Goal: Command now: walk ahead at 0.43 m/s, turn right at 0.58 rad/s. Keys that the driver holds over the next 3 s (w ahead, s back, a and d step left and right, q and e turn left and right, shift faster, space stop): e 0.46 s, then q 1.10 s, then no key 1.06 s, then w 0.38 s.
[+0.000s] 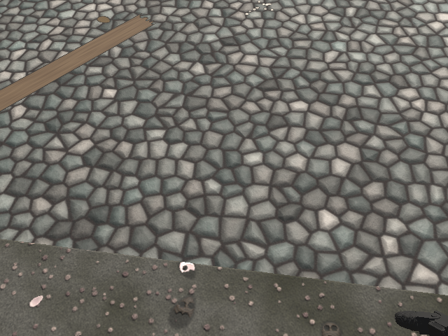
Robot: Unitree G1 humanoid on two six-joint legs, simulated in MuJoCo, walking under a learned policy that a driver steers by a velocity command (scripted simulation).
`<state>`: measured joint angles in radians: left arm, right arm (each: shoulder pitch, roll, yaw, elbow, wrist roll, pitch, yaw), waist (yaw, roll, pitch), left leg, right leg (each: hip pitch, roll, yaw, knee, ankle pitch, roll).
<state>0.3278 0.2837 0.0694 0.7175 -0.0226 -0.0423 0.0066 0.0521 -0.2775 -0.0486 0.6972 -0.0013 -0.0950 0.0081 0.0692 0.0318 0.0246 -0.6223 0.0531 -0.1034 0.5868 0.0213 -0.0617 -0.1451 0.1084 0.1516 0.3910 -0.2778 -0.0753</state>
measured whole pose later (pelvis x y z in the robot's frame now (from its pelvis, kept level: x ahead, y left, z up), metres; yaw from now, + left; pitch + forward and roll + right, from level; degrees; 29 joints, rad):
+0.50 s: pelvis +0.14 +0.03 +0.00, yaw -18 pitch +1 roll +1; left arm 0.16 0.30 0.08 0.58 -0.01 0.07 0.00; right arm 0.13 -0.30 -0.07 0.77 0.01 0.00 -0.01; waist -0.03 0.00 0.07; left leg -0.25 0.07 0.18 0.43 -0.19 0.00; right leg -0.46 -0.06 -0.01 0.74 -0.30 0.03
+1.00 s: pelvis +0.16 +0.03 -0.02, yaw -9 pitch +0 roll -1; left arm 0.08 0.28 0.08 0.72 0.00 0.04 0.04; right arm 0.20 -0.30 -0.07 0.78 0.01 0.06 0.01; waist -0.03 -0.03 0.05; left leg -0.27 0.02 0.07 0.62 -0.35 0.03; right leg -0.32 -0.10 -0.17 0.65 -0.33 0.02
